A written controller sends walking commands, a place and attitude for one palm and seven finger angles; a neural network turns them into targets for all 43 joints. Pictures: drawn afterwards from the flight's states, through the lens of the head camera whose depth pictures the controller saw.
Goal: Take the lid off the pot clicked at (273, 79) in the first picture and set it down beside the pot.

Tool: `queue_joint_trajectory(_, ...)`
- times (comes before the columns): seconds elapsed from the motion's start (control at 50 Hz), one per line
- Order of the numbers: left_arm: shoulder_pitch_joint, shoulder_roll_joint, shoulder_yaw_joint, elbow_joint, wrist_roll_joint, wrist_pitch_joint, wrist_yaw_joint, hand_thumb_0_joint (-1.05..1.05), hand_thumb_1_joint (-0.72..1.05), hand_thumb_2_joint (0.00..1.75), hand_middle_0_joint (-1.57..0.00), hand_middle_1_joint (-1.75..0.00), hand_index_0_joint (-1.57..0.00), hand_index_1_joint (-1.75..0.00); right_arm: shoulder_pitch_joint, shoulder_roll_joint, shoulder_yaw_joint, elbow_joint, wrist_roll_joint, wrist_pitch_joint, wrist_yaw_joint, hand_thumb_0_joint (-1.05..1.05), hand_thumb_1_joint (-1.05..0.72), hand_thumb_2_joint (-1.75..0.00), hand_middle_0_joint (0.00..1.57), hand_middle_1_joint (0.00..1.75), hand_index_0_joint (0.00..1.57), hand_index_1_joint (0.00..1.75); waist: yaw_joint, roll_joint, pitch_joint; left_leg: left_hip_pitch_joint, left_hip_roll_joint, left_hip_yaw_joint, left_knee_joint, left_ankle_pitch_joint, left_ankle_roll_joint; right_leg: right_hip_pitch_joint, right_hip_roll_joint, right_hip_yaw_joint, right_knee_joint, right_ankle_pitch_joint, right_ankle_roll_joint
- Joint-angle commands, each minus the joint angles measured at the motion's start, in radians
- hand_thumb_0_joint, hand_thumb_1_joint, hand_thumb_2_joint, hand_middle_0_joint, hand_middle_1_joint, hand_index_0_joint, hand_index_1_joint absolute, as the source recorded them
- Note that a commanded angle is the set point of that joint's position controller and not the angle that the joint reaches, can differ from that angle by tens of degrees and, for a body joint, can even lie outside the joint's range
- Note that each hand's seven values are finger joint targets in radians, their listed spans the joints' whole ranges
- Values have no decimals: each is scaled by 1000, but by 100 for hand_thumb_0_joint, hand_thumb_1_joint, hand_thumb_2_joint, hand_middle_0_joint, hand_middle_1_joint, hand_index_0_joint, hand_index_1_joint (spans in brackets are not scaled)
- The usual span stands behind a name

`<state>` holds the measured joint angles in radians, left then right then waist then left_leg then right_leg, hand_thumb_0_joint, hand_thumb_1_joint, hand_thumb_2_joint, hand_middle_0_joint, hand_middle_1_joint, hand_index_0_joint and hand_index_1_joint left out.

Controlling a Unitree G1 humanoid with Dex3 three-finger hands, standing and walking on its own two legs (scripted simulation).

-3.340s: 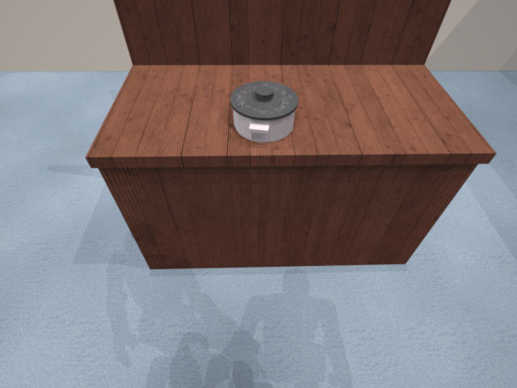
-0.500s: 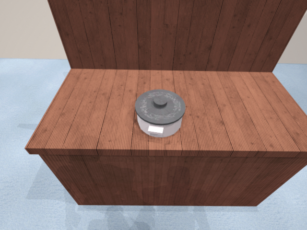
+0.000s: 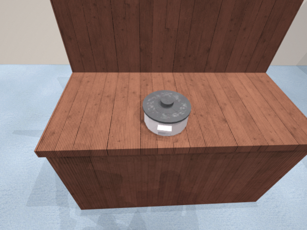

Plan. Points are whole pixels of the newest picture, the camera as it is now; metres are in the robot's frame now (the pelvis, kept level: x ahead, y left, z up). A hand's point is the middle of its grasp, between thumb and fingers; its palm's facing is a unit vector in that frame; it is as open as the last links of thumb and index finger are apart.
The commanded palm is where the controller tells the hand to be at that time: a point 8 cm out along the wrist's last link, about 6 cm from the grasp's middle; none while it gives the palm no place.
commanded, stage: come to a stop and stand still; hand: left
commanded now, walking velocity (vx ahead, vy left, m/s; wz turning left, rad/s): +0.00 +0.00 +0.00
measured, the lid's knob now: (167, 101) +0.58 -0.01 +0.01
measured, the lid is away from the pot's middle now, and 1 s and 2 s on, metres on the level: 0.00 0.00 0.00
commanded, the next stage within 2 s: look again from close up in 0.56 s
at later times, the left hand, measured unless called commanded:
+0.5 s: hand out of the picture +0.01 +0.22 -0.19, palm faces +0.07 -0.98 -0.18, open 7.3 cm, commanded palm none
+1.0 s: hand out of the picture -0.03 +0.20 -0.18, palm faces +0.07 -0.98 -0.19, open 7.4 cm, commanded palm none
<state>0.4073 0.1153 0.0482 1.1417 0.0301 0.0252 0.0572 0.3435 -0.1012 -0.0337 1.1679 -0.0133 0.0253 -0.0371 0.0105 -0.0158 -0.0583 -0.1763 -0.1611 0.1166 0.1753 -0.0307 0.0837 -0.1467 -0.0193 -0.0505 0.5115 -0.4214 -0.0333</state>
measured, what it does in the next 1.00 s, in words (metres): steps on the spot: right foot, then left foot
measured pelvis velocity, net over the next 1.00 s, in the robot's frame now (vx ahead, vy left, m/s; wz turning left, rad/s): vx -0.04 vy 0.03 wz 0.03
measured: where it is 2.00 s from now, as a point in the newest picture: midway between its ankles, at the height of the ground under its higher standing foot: outside the picture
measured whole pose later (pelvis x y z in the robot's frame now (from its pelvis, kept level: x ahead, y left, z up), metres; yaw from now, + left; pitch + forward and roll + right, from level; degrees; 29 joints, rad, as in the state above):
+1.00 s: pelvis -0.04 +0.03 +0.00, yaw +2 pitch -2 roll -1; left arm 0.30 0.15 -0.01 1.05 0.02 -0.03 0.04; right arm 0.17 -0.19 -0.04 1.06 -0.01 0.00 -0.01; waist 0.01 0.01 0.04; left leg -0.23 -0.01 -0.02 0.51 -0.24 0.02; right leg -0.16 -0.02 -0.05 0.47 -0.28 0.01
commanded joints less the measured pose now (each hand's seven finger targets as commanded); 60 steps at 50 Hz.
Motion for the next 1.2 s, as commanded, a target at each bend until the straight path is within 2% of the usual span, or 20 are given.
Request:
queue_joint_trajectory(0.0,288,104,32,66,2,2,23,0,90,90,-20,-30,-20,-30,15,-78,-32,-39,27,15,-10,0,-90,-90,20,30,20,30,41,-211,191,-119,49,-66,370,-319,-295,-50,-214,205,-405,-90,-121)
queue_joint_trajectory(0.02,50,128,21,-15,0,-2,26,0,90,90,-20,-30,-20,-30,76,-74,-45,-41,15,21,-4,0,-90,-90,20,30,20,30,-55,-327,195,-2,129,-199,759,-432,-152,-395,-386,359,-454,-212,-200)
queue_joint_trajectory(0.04,-171,130,14,-86,-2,-13,29,0,90,90,-20,-30,-20,-30,141,-105,-55,-47,2,31,7,0,-90,-90,20,30,20,30,-131,-281,194,4,153,-211,901,-410,-104,-522,-374,325,-495,-232,-197)
queue_joint_trajectory(0.08,-237,103,7,-117,-5,-50,21,0,90,90,-20,-30,-20,-30,139,-78,-45,-49,4,14,24,0,-90,-90,20,30,20,30,-142,-112,228,-73,186,-187,886,-348,-89,-451,-272,184,-409,-23,-152)
queue_joint_trajectory(0.1,-157,101,5,-96,3,-55,13,0,90,90,-20,-30,-20,-30,109,-50,-27,-62,6,-3,25,0,-90,-90,20,30,20,30,-106,-19,237,-131,177,-139,718,-371,-82,-318,-231,131,-344,95,-136)
queue_joint_trajectory(0.14,-9,126,11,-38,7,-48,3,0,90,90,-20,-30,-20,-30,22,-8,-6,-78,7,-24,16,0,-90,-90,20,30,20,30,-20,-18,219,-131,157,-75,396,-360,-86,-156,-207,98,-197,286,-110)
queue_joint_trajectory(0.16,21,125,6,-20,-1,-43,0,0,90,90,-20,-30,-20,-30,36,0,5,-74,5,-35,10,0,-90,-90,20,30,20,30,-16,-17,196,-50,162,-83,206,-245,-92,-144,-189,94,-105,337,-76)
queue_joint_trajectory(0.2,95,84,0,-5,-14,-32,-11,0,90,90,-20,-30,-20,-30,53,-95,5,-68,4,-66,-6,0,-90,-90,20,30,20,30,23,153,106,16,300,-300,154,142,-43,-127,-61,25,21,241,26)
queue_joint_trajectory(0.22,100,64,-4,-9,-18,-30,-8,0,90,90,-20,-30,-20,-30,53,-140,-2,-73,0,-64,-14,0,-90,-90,20,30,20,30,29,168,61,13,369,-332,167,265,4,-94,-47,10,5,128,40)
queue_joint_trajectory(0.24,89,59,-7,-11,-16,-27,-8,0,90,90,-20,-30,-20,-30,38,-157,-5,-79,-3,-58,-18,0,-90,-90,20,30,20,30,32,61,58,-4,381,-323,187,263,19,-74,-35,7,-4,117,40)
queue_joint_trajectory(0.3,28,71,-9,-13,-18,-14,-1,0,90,90,-20,-30,-20,-30,76,-141,4,-42,3,-64,-29,0,-90,-90,20,30,20,30,8,137,62,89,370,-350,173,546,3,-115,-33,25,61,60,41)
queue_joint_trajectory(0.34,17,73,-9,-14,-21,-17,-5,0,90,90,-20,-30,-20,-30,51,-131,8,-41,4,-64,-30,0,-90,-90,20,30,20,30,22,70,67,67,358,-323,173,448,27,-87,-44,35,26,76,38)
queue_joint_trajectory(0.44,-3,90,-11,-9,-16,-28,-12,0,90,90,-20,-30,-20,-30,19,-84,18,-39,8,-59,-17,0,-90,-90,20,30,20,30,23,81,131,-76,260,-262,136,15,-36,19,-82,57,-131,298,21)
queue_joint_trajectory(0.62,-41,94,-14,-16,-16,-37,-13,0,90,90,-20,-30,-20,-30,29,-107,12,-36,6,-57,-9,0,-90,-90,20,30,20,30,1,6,104,3,244,-229,159,47,-47,-3,-91,49,-147,327,32)
queue_joint_trajectory(0.64,-88,191,-44,-124,-17,-68,-6,0,90,90,-20,-30,-20,-30,39,-161,12,-108,-12,-71,18,0,-90,-90,20,30,20,30,-19,32,206,-35,171,-220,152,195,-32,-61,6,33,-48,350,-10)
queue_joint_trajectory(0.66,-39,151,-33,-127,-18,-52,-3,0,90,90,-20,-30,-20,-30,-15,-164,-20,-121,-4,-81,11,0,-90,-90,20,30,20,30,15,-21,135,-26,276,-256,209,203,-44,-88,-38,19,-56,220,4)
queue_joint_trajectory(0.74,-19,159,-27,-129,-27,-68,0,0,90,90,-20,-30,-20,-30,-58,-129,-18,-146,7,-69,13,0,-90,-90,20,30,20,30,2,-6,4,40,228,-231,288,175,-43,-9,-82,59,-107,404,-13)
queue_joint_trajectory(0.82,-30,147,-29,-132,-24,-73,0,0,90,90,-20,-30,-20,-30,-96,-142,-20,-146,5,-55,17,0,-90,-90,20,30,20,30,-7,78,52,16,220,-208,304,105,-55,-41,-91,76,-129,396,-13)
queue_joint_trajectory(1.02,-59,171,-31,-134,-15,-69,-6,0,90,90,-20,-30,-20,-30,-156,-167,-14,-164,5,-34,29,0,-90,-90,20,30,20,30,-14,-50,136,-20,201,-196,269,-138,-71,-151,-106,147,-206,116,-8)
queue_joint_trajectory(1.18,-49,180,-29,-138,-12,-68,-8,0,90,90,-20,-30,-20,-30,-162,-171,-10,-158,7,-38,32,0,-90,-90,20,30,20,30,-8,-1,124,-44,206,-202,242,-176,-68,-149,-95,131,-188,99,2)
